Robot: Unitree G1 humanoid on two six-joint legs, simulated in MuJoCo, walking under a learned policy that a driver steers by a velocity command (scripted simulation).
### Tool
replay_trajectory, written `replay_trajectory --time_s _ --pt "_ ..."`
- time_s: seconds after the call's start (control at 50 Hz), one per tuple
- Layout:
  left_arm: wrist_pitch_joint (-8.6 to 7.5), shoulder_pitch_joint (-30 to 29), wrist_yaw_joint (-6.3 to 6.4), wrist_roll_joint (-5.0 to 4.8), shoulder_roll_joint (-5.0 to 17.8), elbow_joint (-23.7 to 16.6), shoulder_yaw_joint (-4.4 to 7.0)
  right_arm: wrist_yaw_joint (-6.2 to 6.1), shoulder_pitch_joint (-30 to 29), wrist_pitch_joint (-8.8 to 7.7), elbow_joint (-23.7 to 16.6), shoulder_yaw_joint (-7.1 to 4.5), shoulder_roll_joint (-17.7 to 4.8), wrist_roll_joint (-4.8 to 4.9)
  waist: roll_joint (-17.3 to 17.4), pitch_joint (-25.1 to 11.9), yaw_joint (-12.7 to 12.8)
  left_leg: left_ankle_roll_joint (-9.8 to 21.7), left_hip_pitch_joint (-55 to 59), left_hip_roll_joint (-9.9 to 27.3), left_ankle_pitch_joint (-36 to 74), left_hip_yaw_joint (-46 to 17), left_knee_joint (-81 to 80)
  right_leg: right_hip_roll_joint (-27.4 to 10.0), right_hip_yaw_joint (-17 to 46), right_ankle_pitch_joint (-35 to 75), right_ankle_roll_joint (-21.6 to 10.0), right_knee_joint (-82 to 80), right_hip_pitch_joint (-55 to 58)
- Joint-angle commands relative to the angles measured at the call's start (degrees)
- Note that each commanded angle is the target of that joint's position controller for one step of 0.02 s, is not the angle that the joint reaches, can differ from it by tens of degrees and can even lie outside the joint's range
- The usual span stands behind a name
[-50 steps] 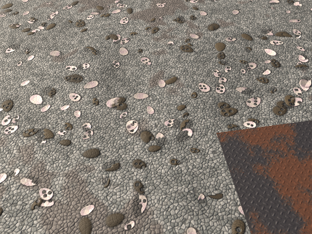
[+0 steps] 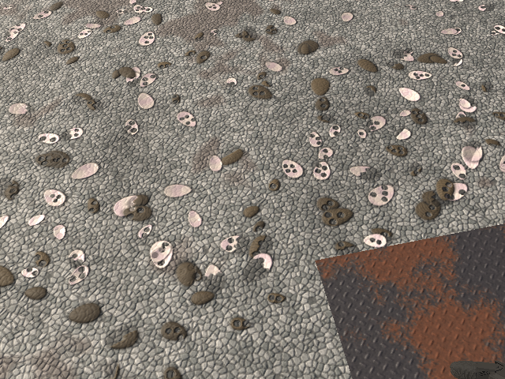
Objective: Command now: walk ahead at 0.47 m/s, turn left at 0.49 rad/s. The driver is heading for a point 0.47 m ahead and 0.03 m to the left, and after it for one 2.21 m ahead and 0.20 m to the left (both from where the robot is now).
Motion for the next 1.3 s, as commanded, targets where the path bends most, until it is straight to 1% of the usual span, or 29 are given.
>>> replay_trajectory --time_s 0.02,0.04,0.08,0.16,0.26,0.36,0.38,0.4,0.42,0.44,0.48,0.54,0.62,0.74,0.78,0.8,0.82,0.86,0.9,0.94,1.02,1.08,1.1,1.12,1.14,1.16,1.2,1.22,1.3 --pt "-5.1 -8.1 -0.88 -1.56 8.3 -10.3 0.86 -1.38 14.0 -0.19 -0.4 -2.91 -9.0 -0.21 0.0 -12.3 -7.8 13.6 40.6 19.3 -4.8 -34.3 -17.6 -3.1 8.0 6.4 -1.2 14.9 -37.4" --pt "-5.16 -8.4 -0.59 0.14 8.1 -10.1 1.15 -1.47 10.3 -0.18 -1.2 -2.47 -7.7 -0.35 -1.8 -7.9 -5.1 12.6 31.9 16.8 1.4 -29.6 -18.8 -4.5 7.3 8.2 -0.7 9.8 -34.3" --pt "-3.82 -5.7 -0.63 1.0 7.9 -9.9 1.5 -1.92 6.8 -0.22 -2.6 -2.01 -6.8 -1.31 1.1 -5.1 -1.4 13.1 21.5 14.4 8.1 -25.4 -21.9 -5.8 7.0 9.7 0.9 6.1 -28.3" --pt "-2.16 -8.6 -0.37 1.91 4.6 -11.2 0.22 -2.89 6.3 -0.51 -1.5 -2.55 -8.9 -0.62 2.2 -1.7 -0.9 11.5 8.9 10.4 13.5 -17.0 -23.5 -5.0 3.3 17.4 4.5 -8.6 -24.0" --pt "-3.02 -19.2 -1.11 0.35 4.4 -13.5 0.02 -3.51 12.4 0.53 1.0 -3.09 -10.3 0.38 4.2 -2.9 -5.9 6.8 10.1 8.8 3.7 -18.2 -19.5 -0.2 3.8 33.8 4.7 -28.3 -16.4" --pt "-3.82 -11.4 -1.24 -0.09 8.7 -12.2 2.75 -3.58 12.2 1.31 0.8 -2.61 -8.1 -0.12 6.6 -6.0 -0.4 2.5 16.2 10.1 2.8 -24.8 -6.6 -0.5 4.9 24.5 -0.2 -34.0 -5.7" --pt "-4.09 -4.8 -0.87 0.8 10.8 -11.7 3.63 -3.22 12.6 1.15 0.2 -1.4 -4.7 -0.67 3.7 -11.9 3.0 0.3 12.9 6.8 0.7 -21.7 5.6 -6.0 9.5 21.7 -3.3 -33.8 5.6" --pt "-3.65 0.7 -0.45 2.59 16.0 -11.4 4.75 -3.27 18.7 0.77 -1.3 -0.04 -0.1 -0.59 -10.6 -20.4 1.5 -4.2 -2.6 -1.4 -16.6 -13.9 26.6 -20.1 30.1 19.4 -10.8 -36.0 24.6" --pt "-3.02 2.3 -1.15 1.9 15.0 -9.9 4.77 -3.38 21.2 0.47 -1.9 -0.07 -3.0 0.69 -21.1 -22.7 0.4 -5.8 -13.6 -0.6 -26.1 -13.0 38.8 -25.8 49.4 13.3 -15.9 -41.8 27.1" --pt "-2.8 -1.4 -1.11 1.62 9.9 -11.4 3.41 -3.72 18.2 0.93 -0.8 -1.42 -8.0 0.86 -12.0 -15.8 1.4 -6.8 -15.3 1.9 -22.0 -14.7 43.8 -23.2 42.1 16.8 -14.3 -42.1 21.3" --pt "-2.05 -6.8 -1.3 1.84 5.7 -11.4 1.89 -4.1 10.8 1.93 -2.1 -1.82 -8.6 -0.85 -3.5 -8.3 0.5 -7.8 -11.7 4.6 -17.2 -11.6 41.8 -17.7 23.2 39.9 -12.2 -40.1 8.2" --pt "-2.29 -9.2 -1.62 1.76 4.7 -9.0 1.44 -3.95 11.4 3.21 -1.8 -0.99 -4.1 -0.74 -6.6 -5.9 -2.6 -8.2 -4.8 6.1 -15.2 -9.0 30.5 -13.0 12.1 52.7 -11.6 -42.6 -0.5" --pt "-1.32 -11.6 -0.88 0.83 7.3 -6.6 2.15 -3.75 9.3 3.75 -1.7 0.36 -1.4 -1.58 -6.8 -9.3 -3.3 -8.8 3.2 6.4 -6.1 -6.5 13.5 -12.7 6.5 57.8 -12.9 -43.9 -1.6" --pt "0.23 -10.8 -1.27 -1.14 8.1 -3.7 1.84 -3.53 4.6 3.12 -1.8 -0.35 -3.3 -2.2 -6.0 -8.1 -3.2 -6.2 16.1 3.8 7.5 -4.4 -8.3 -10.0 9.0 41.4 -10.2 -40.2 -3.4" --pt "0.07 -8.5 -1.32 -0.08 5.6 -3.6 0.99 -4.6 5.2 2.93 -2.8 -1.63 -8.4 -3.17 -1.0 -9.8 -2.7 -2.5 26.1 12.0 26.9 -11.3 -10.7 -5.6 9.0 26.5 -4.7 -34.7 -8.1" --pt "-0.12 -3.6 -1.47 0.83 3.4 -3.4 0.39 -5.37 4.9 3.85 -3.4 -2.38 -11.0 -3.31 7.5 -12.2 -0.3 3.2 32.7 20.1 34.6 -16.5 -7.8 -0.8 5.2 7.6 -1.7 -29.4 -15.4" --pt "0.5 -3.8 -1.17 0.23 2.5 -3.6 -0.06 -5.35 4.8 4.65 -2.8 -1.81 -7.9 -2.62 11.8 -13.4 -1.3 7.5 30.6 23.1 27.5 -19.2 -9.7 0.2 1.9 1.3 0.3 -25.1 -16.4" --pt "2.34 -8.3 -0.47 -0.46 6.7 -4.9 1.49 -5.23 5.3 4.87 -2.3 -2.05 -7.4 -2.36 12.5 -10.0 -4.2 8.8 28.2 23.9 20.6 -21.6 -13.1 0.5 1.3 -4.6 2.0 -12.4 -21.9" --pt "4.7 -5.9 0.12 -0.46 8.2 -4.5 2.96 -5.24 3.7 4.11 -2.0 -2.17 -7.8 -2.04 9.9 -8.1 -2.9 10.1 22.9 25.8 22.6 -19.3 -14.8 -1.1 3.9 -7.6 3.8 1.6 -23.3" --pt "6.15 -4.7 0.54 -0.55 5.6 -4.6 2.61 -5.15 -1.6 3.76 -2.0 -2.17 -6.8 -1.78 8.6 -6.3 -0.5 7.3 17.1 22.4 18.8 -12.5 -15.9 -2.1 2.7 -2.8 4.2 -1.9 -19.8" --pt "6.5 -7.5 -0.59 -0.41 4.3 -7.1 2.29 -5.29 -3.4 4.23 -0.7 -2.68 -7.3 -1.65 10.0 -8.4 -1.3 6.0 16.5 21.1 18.3 -6.6 -14.2 -2.5 0.1 5.6 2.9 -14.2 -12.3" --pt "6.36 -4.1 -1.85 -0.27 5.2 -6.9 3.07 -5.46 -3.2 4.8 0.6 -2.94 -8.1 -0.35 8.0 -9.3 0.6 2.7 15.7 20.8 12.1 -4.2 -8.6 0.1 -3.5 15.1 -0.2 -27.5 -4.8" --pt "6.27 -3.5 -1.69 0.33 6.4 -6.8 3.66 -5.37 -0.8 4.94 1.9 -2.7 -6.6 -0.17 4.1 -7.9 0.3 -1.1 12.2 18.3 3.1 -1.4 -3.2 0.7 -1.5 19.7 -2.2 -32.8 -1.7" --pt "6.09 -3.9 -0.66 0.61 12.3 -8.2 5.12 -5.11 2.1 5.13 2.2 -1.99 -3.5 -1.99 -11.4 -5.8 -1.8 -7.3 1.7 11.9 -12.5 5.2 11.4 -9.8 14.8 34.2 -6.7 -39.9 2.8" --pt "5.34 -4.2 -0.77 2.27 17.4 -10.4 5.71 -5.54 -4.1 4.92 -1.6 -1.71 -3.7 -2.7 -20.4 -4.6 0.5 -9.7 -9.3 3.4 -29.8 0.1 24.2 -21.7 33.2 41.5 -18.6 -44.2 0.8" --pt "4.1 -3.7 -1.1 3.47 15.1 -10.5 5.07 -5.9 -6.5 4.79 -1.6 -2.49 -6.0 -2.13 -13.1 -6.7 2.4 -8.9 -10.3 4.5 -29.5 -6.3 31.9 -20.9 32.6 36.1 -20.4 -45.1 0.5" --pt "3.07 -8.8 -0.57 1.41 12.0 -10.8 4.33 -6.43 -3.3 5.0 0.8 -3.31 -6.8 -1.66 -6.5 -5.7 -1.1 -7.9 -10.8 6.4 -19.5 -8.2 32.5 -14.7 24.2 29.2 -13.9 -43.1 0.9" --pt "3.24 -10.7 -0.06 0.29 10.5 -11.2 3.74 -6.73 -2.5 5.1 1.5 -3.56 -7.3 -2.03 -6.6 -5.7 -1.6 -8.3 -10.6 6.7 -16.3 -8.4 31.5 -13.5 22.5 30.2 -12.3 -42.6 1.0" --pt "3.87 -9.6 1.22 0.26 9.3 -12.1 3.25 -6.05 -0.8 4.43 2.4 -3.09 -5.1 -1.32 -6.3 -8.5 -1.8 -10.0 -7.1 4.5 -10.3 -7.9 28.4 -10.5 19.9 35.3 -12.2 -41.7 3.1"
